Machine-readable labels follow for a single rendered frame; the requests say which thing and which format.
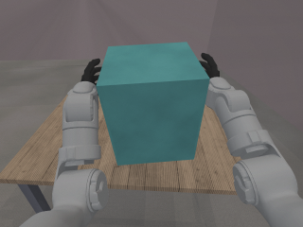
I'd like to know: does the robot right upper arm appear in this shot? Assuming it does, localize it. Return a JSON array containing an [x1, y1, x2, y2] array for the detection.
[[232, 153, 303, 227]]

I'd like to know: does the robot right hand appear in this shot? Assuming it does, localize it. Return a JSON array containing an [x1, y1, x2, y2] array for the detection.
[[199, 53, 220, 79]]

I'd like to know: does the right robot forearm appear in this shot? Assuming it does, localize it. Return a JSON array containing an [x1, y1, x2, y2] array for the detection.
[[205, 77, 298, 193]]

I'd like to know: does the table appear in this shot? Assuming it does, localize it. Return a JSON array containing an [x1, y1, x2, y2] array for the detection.
[[0, 95, 242, 214]]

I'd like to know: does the robot left hand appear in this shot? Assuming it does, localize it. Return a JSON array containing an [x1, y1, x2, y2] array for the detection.
[[80, 59, 102, 86]]

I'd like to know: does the robot left upper arm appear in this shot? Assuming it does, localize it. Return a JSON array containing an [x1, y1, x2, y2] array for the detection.
[[19, 168, 109, 227]]

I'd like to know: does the carton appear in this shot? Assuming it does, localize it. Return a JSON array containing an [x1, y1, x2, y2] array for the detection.
[[96, 42, 210, 166]]

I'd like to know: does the left robot forearm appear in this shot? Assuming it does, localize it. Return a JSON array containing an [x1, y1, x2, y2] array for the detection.
[[52, 81, 101, 206]]

